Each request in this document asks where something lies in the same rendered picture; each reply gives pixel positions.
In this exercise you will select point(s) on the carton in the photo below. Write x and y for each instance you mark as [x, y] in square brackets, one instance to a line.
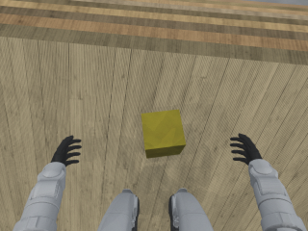
[163, 133]

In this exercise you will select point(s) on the right robot forearm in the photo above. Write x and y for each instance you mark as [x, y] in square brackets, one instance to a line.
[275, 206]

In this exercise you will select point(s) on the robot left hand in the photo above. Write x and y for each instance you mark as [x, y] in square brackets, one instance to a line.
[61, 155]

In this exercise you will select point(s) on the robot right thigh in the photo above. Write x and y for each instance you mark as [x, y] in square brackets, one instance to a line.
[191, 216]

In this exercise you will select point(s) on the robot right foot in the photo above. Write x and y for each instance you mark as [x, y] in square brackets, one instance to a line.
[172, 228]

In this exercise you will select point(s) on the robot right hand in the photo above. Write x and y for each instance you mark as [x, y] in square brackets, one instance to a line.
[249, 149]

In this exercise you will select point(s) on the left robot forearm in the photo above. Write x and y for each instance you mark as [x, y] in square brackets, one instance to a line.
[44, 201]

